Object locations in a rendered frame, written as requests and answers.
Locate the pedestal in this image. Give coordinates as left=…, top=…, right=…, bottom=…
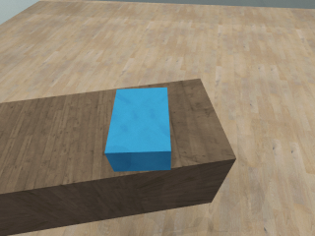
left=0, top=79, right=236, bottom=236

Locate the carton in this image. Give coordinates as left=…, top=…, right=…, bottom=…
left=104, top=88, right=171, bottom=172

